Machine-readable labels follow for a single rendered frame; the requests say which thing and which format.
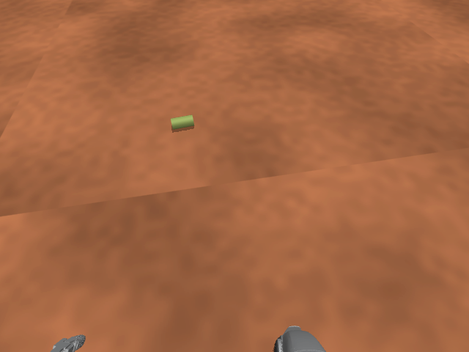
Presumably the left robot hand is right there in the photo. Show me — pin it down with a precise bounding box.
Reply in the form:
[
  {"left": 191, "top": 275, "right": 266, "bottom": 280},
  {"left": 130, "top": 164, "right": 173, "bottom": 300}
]
[{"left": 51, "top": 335, "right": 86, "bottom": 352}]

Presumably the can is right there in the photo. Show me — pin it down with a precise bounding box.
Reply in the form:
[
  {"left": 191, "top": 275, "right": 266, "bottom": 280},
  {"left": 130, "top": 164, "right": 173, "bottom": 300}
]
[{"left": 171, "top": 115, "right": 194, "bottom": 130}]

